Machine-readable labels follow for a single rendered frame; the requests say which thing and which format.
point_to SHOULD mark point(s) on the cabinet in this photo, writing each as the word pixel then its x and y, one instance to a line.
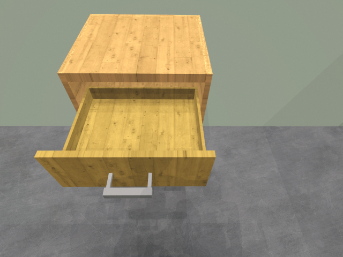
pixel 138 50

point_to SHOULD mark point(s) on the handle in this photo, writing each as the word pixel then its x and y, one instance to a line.
pixel 128 192

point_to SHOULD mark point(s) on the drawer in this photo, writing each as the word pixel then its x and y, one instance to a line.
pixel 130 132

